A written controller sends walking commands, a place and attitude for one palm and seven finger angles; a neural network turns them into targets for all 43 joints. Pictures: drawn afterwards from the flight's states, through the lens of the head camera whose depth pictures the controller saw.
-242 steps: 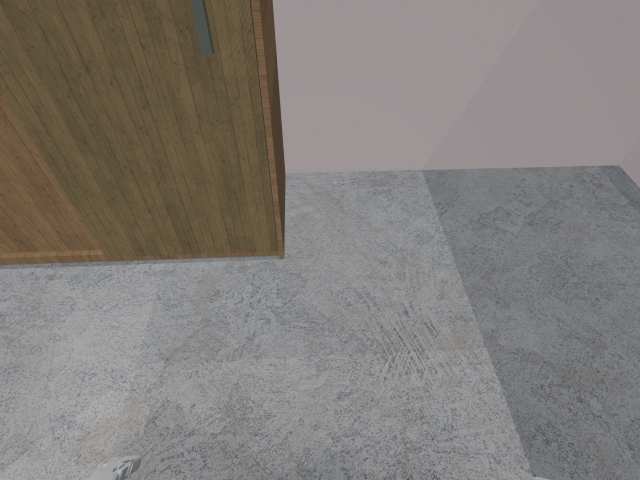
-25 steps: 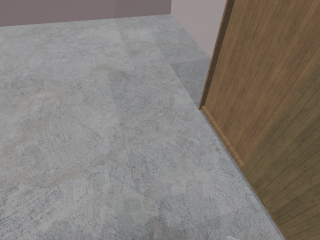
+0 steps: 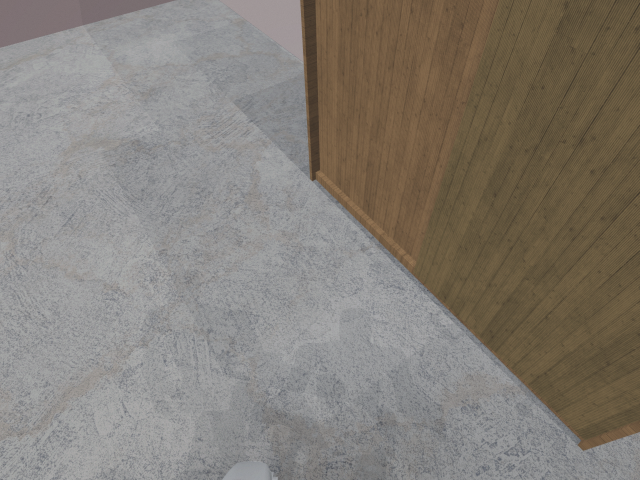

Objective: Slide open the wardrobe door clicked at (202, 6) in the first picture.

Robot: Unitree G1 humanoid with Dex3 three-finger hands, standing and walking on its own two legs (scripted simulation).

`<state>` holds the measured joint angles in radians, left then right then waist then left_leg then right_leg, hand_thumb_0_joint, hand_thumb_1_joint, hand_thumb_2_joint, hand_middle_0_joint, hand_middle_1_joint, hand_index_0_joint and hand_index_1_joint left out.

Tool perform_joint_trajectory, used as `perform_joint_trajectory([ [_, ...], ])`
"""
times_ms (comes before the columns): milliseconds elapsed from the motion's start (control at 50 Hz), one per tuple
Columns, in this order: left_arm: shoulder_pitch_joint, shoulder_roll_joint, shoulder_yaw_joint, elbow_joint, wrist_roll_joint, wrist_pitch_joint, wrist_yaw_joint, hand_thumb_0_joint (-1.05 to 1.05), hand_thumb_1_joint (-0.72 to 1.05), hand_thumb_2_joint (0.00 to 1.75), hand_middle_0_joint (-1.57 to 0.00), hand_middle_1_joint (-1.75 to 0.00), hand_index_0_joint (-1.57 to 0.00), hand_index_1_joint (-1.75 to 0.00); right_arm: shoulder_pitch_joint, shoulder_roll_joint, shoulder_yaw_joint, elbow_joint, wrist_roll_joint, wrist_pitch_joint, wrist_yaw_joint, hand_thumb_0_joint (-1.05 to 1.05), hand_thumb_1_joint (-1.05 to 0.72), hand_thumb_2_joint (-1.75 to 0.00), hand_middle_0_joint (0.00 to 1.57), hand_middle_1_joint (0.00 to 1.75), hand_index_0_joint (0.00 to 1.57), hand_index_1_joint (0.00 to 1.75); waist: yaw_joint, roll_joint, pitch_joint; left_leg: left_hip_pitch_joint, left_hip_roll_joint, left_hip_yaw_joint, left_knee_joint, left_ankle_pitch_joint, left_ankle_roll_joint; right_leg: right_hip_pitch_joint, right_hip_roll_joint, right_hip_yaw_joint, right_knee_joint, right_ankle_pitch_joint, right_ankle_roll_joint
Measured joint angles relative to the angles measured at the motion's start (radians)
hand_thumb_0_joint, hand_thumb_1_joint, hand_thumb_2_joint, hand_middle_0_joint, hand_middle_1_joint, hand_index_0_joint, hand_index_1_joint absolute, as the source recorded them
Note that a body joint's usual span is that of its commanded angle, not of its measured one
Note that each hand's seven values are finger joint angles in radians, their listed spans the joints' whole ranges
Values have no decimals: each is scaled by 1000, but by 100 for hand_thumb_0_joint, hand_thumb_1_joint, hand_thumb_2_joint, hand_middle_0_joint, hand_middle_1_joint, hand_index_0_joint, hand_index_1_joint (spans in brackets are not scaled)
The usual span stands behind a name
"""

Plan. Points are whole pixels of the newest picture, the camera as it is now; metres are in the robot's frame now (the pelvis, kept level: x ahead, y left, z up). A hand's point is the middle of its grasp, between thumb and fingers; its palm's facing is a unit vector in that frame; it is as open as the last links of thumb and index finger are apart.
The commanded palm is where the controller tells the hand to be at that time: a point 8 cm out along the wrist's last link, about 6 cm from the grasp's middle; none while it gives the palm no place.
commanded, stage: turn to face it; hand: right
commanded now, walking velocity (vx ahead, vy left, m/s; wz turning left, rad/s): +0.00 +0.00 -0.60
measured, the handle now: out of the picture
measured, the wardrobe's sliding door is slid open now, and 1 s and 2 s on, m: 0.00 0.00 0.00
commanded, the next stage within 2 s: take the last steps up to it in 1.28 s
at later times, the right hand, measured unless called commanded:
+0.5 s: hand out of the picture -0.03 -0.17 -0.17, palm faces +0.33 +0.91 -0.25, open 7.4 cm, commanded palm none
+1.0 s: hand out of the picture -0.05 -0.21 -0.15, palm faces +0.57 +0.78 -0.27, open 7.4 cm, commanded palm none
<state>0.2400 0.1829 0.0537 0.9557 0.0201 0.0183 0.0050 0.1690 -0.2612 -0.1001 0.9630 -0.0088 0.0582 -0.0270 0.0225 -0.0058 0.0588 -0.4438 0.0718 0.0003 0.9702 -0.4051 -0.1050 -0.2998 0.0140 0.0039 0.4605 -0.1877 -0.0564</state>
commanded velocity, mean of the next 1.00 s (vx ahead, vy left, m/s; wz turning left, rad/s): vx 0.00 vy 0.00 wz -0.58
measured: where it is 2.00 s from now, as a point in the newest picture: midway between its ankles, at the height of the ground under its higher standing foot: outside the picture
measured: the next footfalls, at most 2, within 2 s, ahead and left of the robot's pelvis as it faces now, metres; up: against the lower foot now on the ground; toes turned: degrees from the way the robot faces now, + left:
left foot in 0.18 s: +0.03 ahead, +0.16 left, +0.00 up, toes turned -5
right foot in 0.58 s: -0.05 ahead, -0.10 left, +0.00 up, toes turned -29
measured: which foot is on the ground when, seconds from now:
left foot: up 0.00-0.16, down 0.18-0.58, up 0.60-1.00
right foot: down 0.00-0.18, up 0.20-0.56, down 0.58-1.00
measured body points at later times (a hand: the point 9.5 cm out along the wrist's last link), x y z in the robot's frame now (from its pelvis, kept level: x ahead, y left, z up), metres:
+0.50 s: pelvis -0.04 +0.04 -0.01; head +0.01 +0.04 +0.44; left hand +0.12 +0.28 -0.15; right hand -0.05 -0.21 -0.15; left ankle -0.01 +0.17 -0.74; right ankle -0.08 -0.09 -0.70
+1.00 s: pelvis -0.05 +0.04 -0.01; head -0.02 +0.02 +0.44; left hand +0.15 +0.21 -0.16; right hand -0.08 -0.25 -0.13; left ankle +0.03 +0.15 -0.72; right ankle -0.09 -0.08 -0.74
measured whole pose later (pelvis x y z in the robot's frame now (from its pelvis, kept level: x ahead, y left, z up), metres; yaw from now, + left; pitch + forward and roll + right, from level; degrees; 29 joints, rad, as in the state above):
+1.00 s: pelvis -0.05 +0.04 -0.01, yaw -35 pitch +0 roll +0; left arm 0.20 0.22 0.06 0.92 0.02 0.05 -0.01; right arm 0.10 -0.23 -0.06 0.86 0.00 0.04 -0.02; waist 0.04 -0.02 0.08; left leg -0.34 0.04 0.01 0.72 -0.39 -0.09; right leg -0.31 0.05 0.10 0.53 -0.22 -0.01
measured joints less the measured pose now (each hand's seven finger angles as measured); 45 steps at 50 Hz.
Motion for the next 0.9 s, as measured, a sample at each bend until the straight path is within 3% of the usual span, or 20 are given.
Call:
perform_joint_trajectory([
  [100, -15, 25, 12, -7, 3, 16, -7, 0, 90, 90, -21, -30, -20, -30, -51, 31, 20, -36, 6, -8, 1, 1, -91, -90, 19, 30, 20, 30, 20, -22, 1, 75, -32, -1, -174, -22, 12, -34, 18, 62, 24, 16, 22],
  [160, -19, 44, 24, -13, 0, 29, -11, 0, 90, 90, -21, -30, -20, -30, -60, 53, 34, -66, 10, -27, 4, 1, -91, -90, 19, 30, 20, 30, 22, -32, -8, 163, -48, 11, -376, 61, 29, -69, 38, 97, 63, 15, 45],
  [200, -26, 63, 36, -16, -5, 40, -13, 0, 90, 90, -21, -30, -20, -30, -54, 71, 43, -77, 0, -41, 2, 1, -91, -90, 20, 30, 20, 30, 14, -48, -10, 184, -47, 33, -428, 109, 90, -119, 41, 101, 174, -97, 66],
  [240, -30, 81, 47, -16, 0, 52, -16, 0, 91, 90, -21, -30, -20, -30, -37, 90, 58, -81, -5, -41, 1, 1, -90, -90, 20, 30, 20, 30, 16, -61, -12, 195, -34, 61, -420, 103, 103, -186, 43, 76, 379, -207, 79],
  [280, -33, 94, 53, -17, 4, 58, -24, 0, 91, 90, -20, -30, -20, -30, -16, 100, 63, -78, -6, -39, 0, 1, -90, -90, 20, 30, 20, 30, 17, -59, -15, 218, -16, 83, -444, 108, 101, -233, 27, 39, 557, -208, 93],
  [360, -36, 99, 53, -24, 2, 58, -33, 0, 91, 90, -20, -30, -20, -30, 7, 98, 67, -68, -9, -41, 0, 1, -90, -90, 20, 30, 20, 30, 22, -37, -1, 246, 19, 130, -469, 118, 98, -244, -27, -6, 681, -173, 123],
  [480, -58, 89, 38, -15, -4, 69, -37, 0, 91, 90, -20, -30, -20, -30, 31, 75, 65, -67, -16, -46, 6, 1, -90, -90, 20, 30, 21, 30, -4, -2, 31, 241, 69, 205, -440, 99, 83, -141, -73, -50, 477, -218, 138],
  [540, -79, 79, 26, -23, -8, 58, -38, 1, 91, 90, -20, -30, -20, -30, 45, 51, 55, -62, -18, -41, 8, 1, -90, -90, 20, 30, 21, 30, -22, 19, 45, 220, 99, 236, -393, 75, 63, -65, -71, -82, 313, -218, 127],
  [580, -84, 77, 18, -38, -9, 41, -39, 1, 91, 90, -20, -30, -20, -30, 62, 30, 47, -57, -12, -34, 9, 1, -90, -90, 20, 30, 21, 30, -27, 30, 41, 192, 123, 255, -326, 42, 43, 0, -60, -97, 165, -130, 104],
  [600, -92, 69, 17, -42, -7, 29, -38, 1, 91, 90, -20, -30, -20, -30, 62, 14, 39, -50, -7, -26, 10, 1, -90, -90, 20, 30, 21, 30, -29, 49, 45, 160, 135, 230, -254, 4, 31, -8, -44, -97, 167, -131, 76],
  [640, -104, 53, 8, -50, -9, 12, -35, 0, 91, 90, -20, -30, -20, -30, 57, -10, 28, -37, -6, -1, 6, 1, -90, -90, 20, 30, 20, 30, -38, 65, 53, 82, 105, 147, -69, -111, 20, -21, -33, -91, 192, -149, 37],
  [720, -98, 37, -5, -60, -5, -1, -15, 0, 91, 90, -21, -30, -20, -30, 36, -26, 17, -23, -3, 14, 6, 1, -91, -90, 20, 30, 20, 30, -30, 47, 47, -20, 48, 79, 136, -87, 8, -2, -28, -52, 129, -112, 23],
  [800, -84, 33, -11, -52, -4, 3, -9, 0, 91, 90, -21, -30, -20, -30, 5, -20, 18, -45, -1, 2, 13, 1, -91, -90, 19, 30, 20, 30, -23, 28, 39, -42, 29, 37, 113, -24, 0, 21, -9, -14, 61, -63, 17],
  [900, -62, 31, -8, -44, 0, 13, -13, 0, 90, 90, -21, -30, -20, -30, -40, 1, 27, -74, 2, -3, 10, 1, -91, -90, 19, 30, 20, 30, -5, 10, 26, -3, 7, 9, -22, -22, -3, 23, 14, 36, 38, -36, 22],
])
